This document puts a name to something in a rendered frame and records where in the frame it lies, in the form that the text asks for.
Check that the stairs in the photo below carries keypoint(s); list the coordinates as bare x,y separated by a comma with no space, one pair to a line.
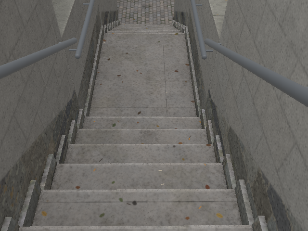
139,173
144,28

